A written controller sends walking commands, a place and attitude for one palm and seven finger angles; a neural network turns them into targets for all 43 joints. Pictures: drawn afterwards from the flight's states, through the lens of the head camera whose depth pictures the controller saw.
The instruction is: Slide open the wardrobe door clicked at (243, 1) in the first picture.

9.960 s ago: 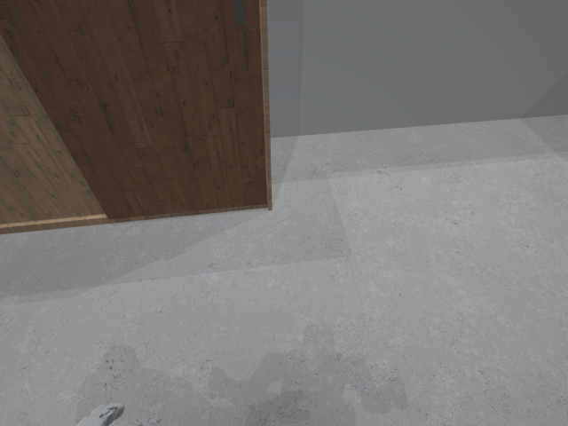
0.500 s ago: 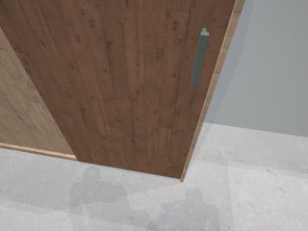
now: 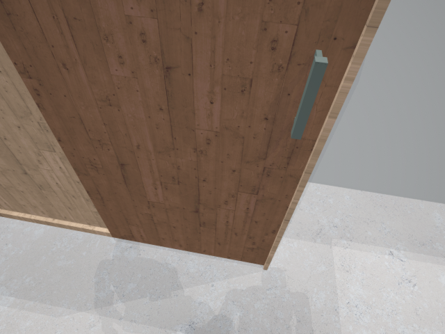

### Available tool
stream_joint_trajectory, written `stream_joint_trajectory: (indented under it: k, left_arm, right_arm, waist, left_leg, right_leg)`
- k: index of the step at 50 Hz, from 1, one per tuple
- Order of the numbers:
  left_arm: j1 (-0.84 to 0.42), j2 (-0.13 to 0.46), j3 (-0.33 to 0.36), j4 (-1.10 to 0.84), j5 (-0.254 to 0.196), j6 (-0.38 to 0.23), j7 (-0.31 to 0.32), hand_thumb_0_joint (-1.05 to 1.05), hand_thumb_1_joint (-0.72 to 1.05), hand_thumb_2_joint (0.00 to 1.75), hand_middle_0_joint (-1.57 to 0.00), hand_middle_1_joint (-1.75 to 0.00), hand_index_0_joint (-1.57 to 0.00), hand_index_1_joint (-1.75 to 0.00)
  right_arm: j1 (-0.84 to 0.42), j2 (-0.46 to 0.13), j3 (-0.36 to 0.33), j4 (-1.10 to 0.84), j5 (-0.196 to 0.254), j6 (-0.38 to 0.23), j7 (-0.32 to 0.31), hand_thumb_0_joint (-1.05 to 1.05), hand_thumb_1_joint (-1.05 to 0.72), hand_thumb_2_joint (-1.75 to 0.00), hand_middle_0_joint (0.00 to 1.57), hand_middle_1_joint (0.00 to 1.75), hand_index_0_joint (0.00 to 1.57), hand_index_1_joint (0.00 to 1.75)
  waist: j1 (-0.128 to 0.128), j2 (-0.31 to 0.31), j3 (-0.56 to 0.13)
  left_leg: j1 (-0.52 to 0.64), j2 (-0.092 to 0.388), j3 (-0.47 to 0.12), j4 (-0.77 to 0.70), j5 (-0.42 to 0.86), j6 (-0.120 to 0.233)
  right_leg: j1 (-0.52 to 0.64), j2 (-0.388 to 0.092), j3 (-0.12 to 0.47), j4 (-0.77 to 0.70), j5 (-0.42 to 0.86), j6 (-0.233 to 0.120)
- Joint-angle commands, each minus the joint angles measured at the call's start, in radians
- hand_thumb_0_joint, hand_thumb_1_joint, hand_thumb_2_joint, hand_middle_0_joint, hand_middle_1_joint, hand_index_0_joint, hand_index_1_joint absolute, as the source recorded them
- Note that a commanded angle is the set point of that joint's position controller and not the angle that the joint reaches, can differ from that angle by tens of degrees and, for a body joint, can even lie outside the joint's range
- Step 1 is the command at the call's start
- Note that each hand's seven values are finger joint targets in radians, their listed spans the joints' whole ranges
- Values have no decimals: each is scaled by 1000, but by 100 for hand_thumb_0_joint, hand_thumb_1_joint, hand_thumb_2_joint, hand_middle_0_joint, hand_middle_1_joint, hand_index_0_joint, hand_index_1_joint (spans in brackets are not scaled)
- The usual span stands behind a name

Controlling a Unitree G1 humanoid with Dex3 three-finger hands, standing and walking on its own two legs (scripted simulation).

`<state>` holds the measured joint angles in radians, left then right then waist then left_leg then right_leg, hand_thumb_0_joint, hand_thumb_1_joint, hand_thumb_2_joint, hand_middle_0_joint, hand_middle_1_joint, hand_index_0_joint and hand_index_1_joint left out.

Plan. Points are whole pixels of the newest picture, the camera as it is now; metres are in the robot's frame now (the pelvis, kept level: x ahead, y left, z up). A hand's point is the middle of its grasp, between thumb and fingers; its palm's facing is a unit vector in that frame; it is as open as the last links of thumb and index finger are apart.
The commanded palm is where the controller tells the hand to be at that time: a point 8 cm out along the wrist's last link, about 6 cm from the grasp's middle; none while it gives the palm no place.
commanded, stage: look again from close up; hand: right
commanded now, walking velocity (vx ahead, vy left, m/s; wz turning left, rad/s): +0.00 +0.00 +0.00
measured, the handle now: (306, 97) +0.51 -0.13 +0.18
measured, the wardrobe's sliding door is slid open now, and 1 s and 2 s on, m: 0.00 0.00 0.00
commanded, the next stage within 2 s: raise the hand with hooked fingers in 0.50 s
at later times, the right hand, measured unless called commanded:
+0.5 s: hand out of the picture -0.01 -0.18 -0.17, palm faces +0.03 +0.97 -0.23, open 7.4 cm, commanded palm none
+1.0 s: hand out of the picture +0.14 -0.19 -0.02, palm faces +0.08 +1.00 +0.06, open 8.4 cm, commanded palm +0.12 -0.26 +0.00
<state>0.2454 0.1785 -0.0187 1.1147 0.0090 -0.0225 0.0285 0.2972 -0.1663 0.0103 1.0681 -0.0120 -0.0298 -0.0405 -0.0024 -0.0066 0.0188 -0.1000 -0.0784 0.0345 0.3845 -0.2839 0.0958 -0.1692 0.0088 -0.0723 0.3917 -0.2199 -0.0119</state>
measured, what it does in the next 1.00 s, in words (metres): stands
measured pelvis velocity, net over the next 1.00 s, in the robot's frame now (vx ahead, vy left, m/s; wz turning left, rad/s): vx -0.04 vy -0.02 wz -0.02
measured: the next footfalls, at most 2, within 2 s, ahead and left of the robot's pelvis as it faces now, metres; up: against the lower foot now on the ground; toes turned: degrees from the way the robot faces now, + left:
none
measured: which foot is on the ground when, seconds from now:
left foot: down 0.00-1.00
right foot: down 0.00-1.00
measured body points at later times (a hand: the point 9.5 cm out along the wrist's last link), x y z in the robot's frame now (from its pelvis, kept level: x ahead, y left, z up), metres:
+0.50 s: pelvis +0.00 +0.00 +0.00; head +0.01 +0.01 +0.45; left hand +0.02 +0.24 -0.16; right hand -0.01 -0.23 -0.15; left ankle -0.05 +0.05 -0.74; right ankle -0.01 -0.11 -0.74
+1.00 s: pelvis -0.04 -0.02 -0.04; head -0.04 -0.01 +0.41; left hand +0.18 +0.23 -0.08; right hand +0.13 -0.24 -0.02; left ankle -0.05 +0.05 -0.74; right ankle -0.01 -0.11 -0.74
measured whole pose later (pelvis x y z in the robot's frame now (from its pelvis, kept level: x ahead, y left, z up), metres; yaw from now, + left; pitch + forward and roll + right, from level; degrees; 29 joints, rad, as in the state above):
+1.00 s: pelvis -0.04 -0.02 -0.04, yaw -1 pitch +6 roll -1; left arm 0.15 0.29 0.03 0.53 -0.03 -0.16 0.02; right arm 0.44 -0.15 -0.08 0.11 0.26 -0.34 0.21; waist -0.01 0.01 -0.11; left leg -0.52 -0.04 0.06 0.87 -0.46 0.08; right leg -0.58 0.03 -0.07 0.84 -0.36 -0.04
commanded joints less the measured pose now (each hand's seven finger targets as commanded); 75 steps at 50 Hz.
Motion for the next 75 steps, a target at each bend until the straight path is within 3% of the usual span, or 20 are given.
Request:
stream_joint_trajectory:
  k: [1, 12, 29, 30, 31, 32, 33, 34, 37, 40, 42, 46, 49, 52, 56, 60, 62, 66, 70, 75]
  left_arm:
    - [53, 110, 18, -26, 2, -7, 13, 0, 90, 90, -20, -30, -20, -30]
    - [40, 109, 17, -28, -1, -1, 17, 0, 90, 90, -20, -30, -20, -30]
    - [54, 109, 11, -10, 2, -4, 15, 0, 90, 90, -20, -30, -20, -30]
    - [-12, 94, 17, -73, -7, -17, 7, 0, 90, 90, -20, -30, -20, -30]
    - [7, 269, 46, -428, -61, -151, 54, 0, 90, 90, -20, -30, -20, -30]
    - [-110, 186, 13, -419, -67, -211, 91, 0, 90, 90, -20, -30, -20, -30]
    - [-52, 211, 38, -365, -18, -239, 84, 0, 90, 90, -20, -30, -20, -30]
    - [-36, 141, 33, -348, -50, -238, 72, 0, 90, 90, -20, -30, -20, -30]
    - [-71, 209, 63, -480, -45, -248, 62, 0, 90, 90, -20, -30, -20, -30]
    - [-127, 190, 70, -513, -14, -243, 27, 0, 90, 90, -20, -30, -20, -30]
    - [-142, 201, 87, -563, -16, -236, -15, 0, 90, 90, -20, -30, -20, -30]
    - [-214, 209, 70, -738, -52, -189, -20, 0, 90, 90, -20, -30, -20, -30]
    - [-182, 192, 64, -785, -37, -166, 13, 0, 90, 90, -20, -30, -20, -30]
    - [-106, 165, 70, -741, -6, -185, 29, 0, 90, 90, -20, -30, -20, -30]
    - [-94, 177, 43, -697, -11, -233, 28, 0, 90, 90, -20, -30, -20, -30]
    - [-91, 205, 21, -686, -32, -232, 52, 0, 90, 90, -20, -30, -20, -30]
    - [-103, 207, 15, -700, -51, -203, 67, 0, 90, 90, -20, -30, -20, -30]
    - [-192, 176, -1, -765, -67, -170, 88, 0, 90, 90, -20, -30, -20, -30]
    - [-153, 142, -4, -721, -49, -204, 68, 0, 90, 90, -20, -30, -20, -30]
    - [-90, 175, 8, -660, -33, -264, 34, 0, 90, 90, -20, -30, -20, -30]
  right_arm:
    - [81, -133, -26, -23, 2, -16, -13, 0, -90, -90, 20, 30, 20, 30]
    - [97, -147, -30, -16, 0, -12, -16, 0, -90, -90, 20, 30, 20, 30]
    - [89, -127, -22, -3, 4, -9, -8, 0, -90, -90, 20, 30, 20, 30]
    - [145, -97, -21, 21, -12, -40, -52, 0, -90, -90, 20, 30, 20, 30]
    - [-572, -335, -106, -1433, 199, -254, -25, 0, -88, -89, 20, 32, 20, 32]
    - [-460, -387, -170, -1396, 149, -236, -70, 0, -85, -88, 20, 33, 20, 33]
    - [-193, -222, -75, -1200, 141, -210, -94, 0, -83, -87, 21, 34, 21, 34]
    - [89, -8, 21, -919, 159, -116, -102, 0, -81, -86, 21, 36, 21, 36]
    - [-20, -127, -126, -1094, 208, -240, -44, 0, -74, -83, 21, 40, 21, 40]
    - [260, 15, -132, -803, 250, -411, 74, 0, -67, -80, 22, 45, 22, 45]
    - [413, 0, -178, -817, 304, -533, 214, 0, -62, -78, 22, 48, 22, 48]
    - [324, -94, -181, -1023, 301, -376, 290, 0, -53, -74, 23, 54, 23, 54]
    - [71, -165, -218, -1260, 282, -335, 200, 0, -46, -71, 23, 58, 23, 58]
    - [-234, -170, -210, -1559, 242, -494, 72, 0, -39, -68, 24, 63, 24, 63]
    - [-150, -93, -44, -1605, 212, -631, 83, 0, -29, -64, 24, 69, 24, 69]
    - [-97, -163, -53, -1336, 228, -473, 200, 0, -20, -60, 25, 75, 25, 75]
    - [19, -214, -133, -1127, 244, -295, 254, 0, -15, -58, 25, 78, 25, 78]
    - [-25, -264, -298, -1275, 346, -71, 236, 0, -6, -54, 26, 84, 26, 84]
    - [-77, -263, -394, -1491, 359, -114, 107, 0, 3, -50, 27, 90, 27, 90]
    - [-136, -212, -250, -1509, 290, -256, 131, 0, 15, -45, 27, 98, 27, 98]
  waist:
    - [2, 32, 2]
    - [-2, 44, 14]
    - [-2, 19, 37]
    - [-11, 62, 80]
    - [89, -125, -419]
    - [36, -257, -295]
    - [11, -337, -331]
    - [31, -172, -150]
    - [41, 130, -114]
    - [-33, 412, -12]
    - [-97, 274, -91]
    - [-101, 14, -214]
    - [-30, 49, -195]
    - [33, -28, -245]
    - [54, -215, -295]
    - [76, -35, -152]
    - [9, 77, -115]
    - [-86, 81, -255]
    - [-82, -48, -273]
    - [-4, -108, -223]
  left_leg:
    - [-19, 202, -159, -54, 476, -73]
    - [9, 203, -160, -64, 553, -102]
    - [-41, 192, -160, -94, 311, -74]
    - [-57, 260, -221, -61, 1004, -201]
    - [-1, 168, -161, 65, 740, -89]
    - [-88, 101, -150, 59, 445, -64]
    - [-93, 94, -77, 61, 234, -49]
    - [-146, 90, -37, 68, 191, -59]
    - [-288, 102, -30, 93, 148, -93]
    - [-437, 99, -35, 213, 44, -124]
    - [-379, 115, -71, 306, 149, -100]
    - [-295, 138, -104, 296, 152, -92]
    - [-403, 115, -125, 255, -60, -102]
    - [-507, 67, -77, 315, -104, -78]
    - [-593, 46, -21, 386, -82, -51]
    - [-516, 54, -31, 280, -142, -71]
    - [-424, 66, -69, 205, -186, -77]
    - [-235, 89, -54, 167, -101, -85]
    - [-232, 62, 14, 205, 112, -67]
    - [-328, 49, 29, 217, 116, -64]
  right_leg:
    - [40, -112, 92, -21, 211, -14]
    - [35, -108, 75, -9, 195, -12]
    - [51, -120, 107, -53, 166, -16]
    - [-67, -91, 5, 227, 129, 13]
    - [203, 7, 58, 43, 269, -41]
    - [240, -7, 19, 46, 338, -37]
    - [238, -31, 45, 27, 326, -16]
    - [110, -40, 85, 32, 267, -25]
    - [-43, -10, 98, 164, 136, -35]
    - [-379, 0, 109, 278, -45, 1]
    - [-424, 14, 88, 344, -22, 26]
    - [-394, 47, 21, 363, -8, 2]
    - [-394, 28, 46, 377, -93, -19]
    - [-298, -11, 104, 404, -79, -36]
    - [-177, -34, 163, 401, -46, -25]
    - [-293, -25, 175, 342, -186, -35]
    - [-361, -11, 156, 305, -196, -33]
    - [-273, 1, 126, 243, -85, -23]
    - [-141, -26, 128, 207, 92, -8]
    - [-54, -42, 146, 213, 157, 0]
